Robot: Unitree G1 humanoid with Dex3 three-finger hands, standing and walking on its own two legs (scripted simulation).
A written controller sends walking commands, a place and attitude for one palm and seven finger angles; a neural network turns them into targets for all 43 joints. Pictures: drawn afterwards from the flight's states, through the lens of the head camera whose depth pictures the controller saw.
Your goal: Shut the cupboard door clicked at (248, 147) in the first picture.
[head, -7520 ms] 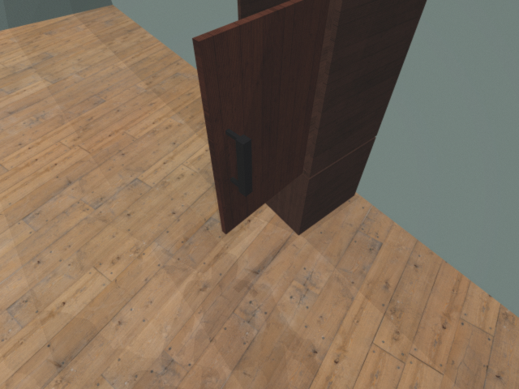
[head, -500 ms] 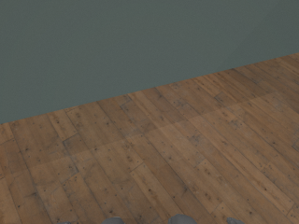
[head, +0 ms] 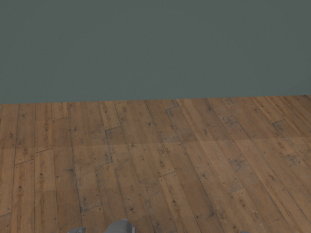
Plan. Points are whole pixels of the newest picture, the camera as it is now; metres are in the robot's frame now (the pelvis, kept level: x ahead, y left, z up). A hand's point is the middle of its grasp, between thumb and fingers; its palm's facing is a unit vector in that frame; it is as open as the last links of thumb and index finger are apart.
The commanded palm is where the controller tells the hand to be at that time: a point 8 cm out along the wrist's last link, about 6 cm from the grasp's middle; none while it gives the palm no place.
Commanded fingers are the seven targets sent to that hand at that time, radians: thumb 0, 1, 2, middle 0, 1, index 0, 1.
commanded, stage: walk to a spot facing it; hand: left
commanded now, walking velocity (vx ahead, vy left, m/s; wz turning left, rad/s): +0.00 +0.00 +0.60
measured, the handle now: out of the picture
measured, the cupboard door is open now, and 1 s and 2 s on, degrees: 97 97 97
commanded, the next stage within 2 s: none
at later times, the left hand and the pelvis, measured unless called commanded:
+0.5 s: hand out of the picture +0.06 +0.19 -0.15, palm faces +0.30 -0.91 -0.29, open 7.3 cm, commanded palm none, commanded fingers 0.00 0.90 0.90 -0.20 -0.30 -0.20 -0.30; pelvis +0.01 -0.04 +0.00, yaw +18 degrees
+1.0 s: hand out of the picture -0.02 +0.25 -0.18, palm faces +0.61 -0.76 -0.20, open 7.3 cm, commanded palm none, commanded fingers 0.00 0.90 0.90 -0.20 -0.30 -0.20 -0.30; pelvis +0.08 +0.05 +0.00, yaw +36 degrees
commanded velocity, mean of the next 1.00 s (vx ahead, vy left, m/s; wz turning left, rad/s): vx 0.20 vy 0.00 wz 0.54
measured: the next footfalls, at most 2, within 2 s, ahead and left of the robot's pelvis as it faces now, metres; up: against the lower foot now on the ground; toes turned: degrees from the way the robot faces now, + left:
left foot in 0.08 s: +0.04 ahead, +0.13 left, +0.00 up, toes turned +7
right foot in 0.40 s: +0.08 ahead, -0.14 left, +0.00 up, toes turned +12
